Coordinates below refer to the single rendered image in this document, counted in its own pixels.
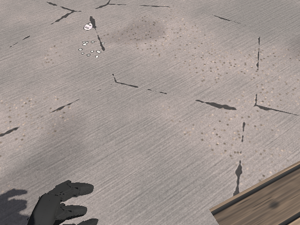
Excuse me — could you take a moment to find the robot left hand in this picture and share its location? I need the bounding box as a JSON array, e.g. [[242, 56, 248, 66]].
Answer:
[[27, 180, 98, 225]]

